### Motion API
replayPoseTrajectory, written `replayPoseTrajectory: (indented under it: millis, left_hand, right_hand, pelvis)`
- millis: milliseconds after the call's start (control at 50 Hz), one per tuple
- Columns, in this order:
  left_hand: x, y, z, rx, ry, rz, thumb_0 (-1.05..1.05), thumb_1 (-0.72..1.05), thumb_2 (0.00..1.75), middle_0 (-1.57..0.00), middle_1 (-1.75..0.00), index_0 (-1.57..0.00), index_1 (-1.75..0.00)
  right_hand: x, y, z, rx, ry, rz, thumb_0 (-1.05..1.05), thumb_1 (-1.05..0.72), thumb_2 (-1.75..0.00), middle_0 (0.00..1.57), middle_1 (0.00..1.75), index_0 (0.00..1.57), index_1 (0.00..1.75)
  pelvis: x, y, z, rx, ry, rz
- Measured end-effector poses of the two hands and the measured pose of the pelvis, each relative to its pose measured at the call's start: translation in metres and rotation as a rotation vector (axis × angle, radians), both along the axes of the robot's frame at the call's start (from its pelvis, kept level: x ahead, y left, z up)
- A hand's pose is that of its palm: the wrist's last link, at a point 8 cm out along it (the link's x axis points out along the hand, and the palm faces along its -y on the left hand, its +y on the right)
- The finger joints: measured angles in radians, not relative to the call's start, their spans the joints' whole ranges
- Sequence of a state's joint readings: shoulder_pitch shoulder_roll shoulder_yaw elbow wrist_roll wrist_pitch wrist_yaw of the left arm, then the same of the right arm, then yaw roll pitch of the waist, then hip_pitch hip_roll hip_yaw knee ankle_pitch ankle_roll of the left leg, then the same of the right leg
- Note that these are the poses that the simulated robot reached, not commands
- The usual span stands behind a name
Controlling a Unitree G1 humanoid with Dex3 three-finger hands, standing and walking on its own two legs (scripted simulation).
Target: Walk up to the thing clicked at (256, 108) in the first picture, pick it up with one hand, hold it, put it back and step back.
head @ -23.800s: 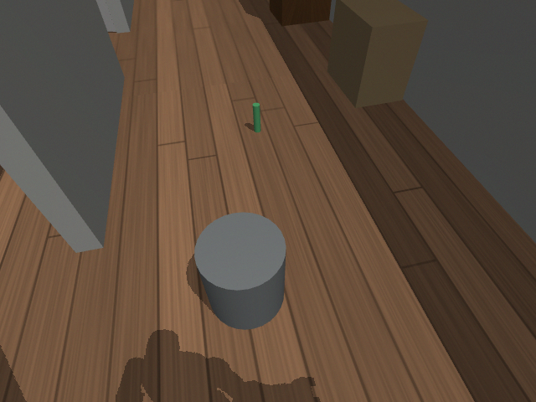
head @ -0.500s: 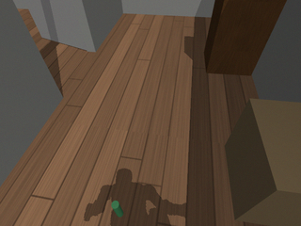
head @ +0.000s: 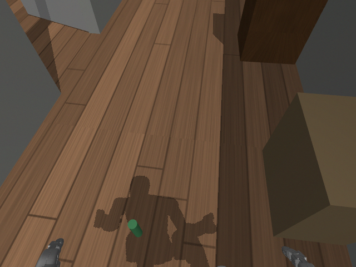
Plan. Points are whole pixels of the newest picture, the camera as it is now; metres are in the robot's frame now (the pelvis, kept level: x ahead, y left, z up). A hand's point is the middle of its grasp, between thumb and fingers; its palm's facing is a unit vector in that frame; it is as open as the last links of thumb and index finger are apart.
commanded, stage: go down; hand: left
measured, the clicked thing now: (135, 228) +0.36 +0.22 -0.66
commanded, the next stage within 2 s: none
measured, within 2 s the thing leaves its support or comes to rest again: neither
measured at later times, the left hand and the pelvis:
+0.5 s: hand out of the picture +0.14 +0.28 -0.17, palm faces +0.08 -0.95 -0.31, open 17.4 cm; pelvis +0.00 +0.00 -0.06, yaw +1 degrees
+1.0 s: hand (74, 244) +0.23 +0.33 -0.26, palm faces +0.10 -0.97 -0.21, open 17.3 cm; pelvis -0.05 +0.00 -0.19, yaw -1 degrees
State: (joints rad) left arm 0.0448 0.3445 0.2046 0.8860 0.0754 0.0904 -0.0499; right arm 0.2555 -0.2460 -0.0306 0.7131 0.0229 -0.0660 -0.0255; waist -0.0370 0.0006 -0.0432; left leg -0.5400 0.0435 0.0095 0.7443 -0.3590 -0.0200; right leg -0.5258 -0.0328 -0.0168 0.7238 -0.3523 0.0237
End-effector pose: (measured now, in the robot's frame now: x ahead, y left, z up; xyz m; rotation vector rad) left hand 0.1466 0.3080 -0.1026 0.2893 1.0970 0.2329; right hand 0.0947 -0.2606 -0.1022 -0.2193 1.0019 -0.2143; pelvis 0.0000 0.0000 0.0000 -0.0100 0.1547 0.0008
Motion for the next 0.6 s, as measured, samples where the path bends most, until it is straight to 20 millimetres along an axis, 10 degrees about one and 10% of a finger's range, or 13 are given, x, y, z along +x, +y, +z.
replayPoseTrajectory:
  millis: [240, 600]
  left_hand:
    - [-0.009, 0.003, -0.021, -0.022, -0.055, -0.005, 0.0, -0.47, 0.09, -0.09, -0.13, -0.08, -0.13]
    - [-0.018, 0.018, -0.041, -0.043, -0.105, 0.007, -0.01, -0.57, 0.04, -0.1, -0.09, -0.09, -0.1]
  right_hand:
    - [0.042, 0.008, -0.009, -0.048, -0.145, 0.062, 0.01, -0.86, -0.89, 0.2, 0.3, 0.2, 0.3]
    - [0.059, 0.016, -0.037, -0.066, -0.232, 0.116, 0.01, -0.88, -0.89, 0.21, 0.3, 0.21, 0.3]
  pelvis:
    - [-0.001, 0.006, -0.03, -0.016, 0.069, 0.009]
    - [-0.008, 0.002, -0.068, -0.033, 0.16, 0.019]
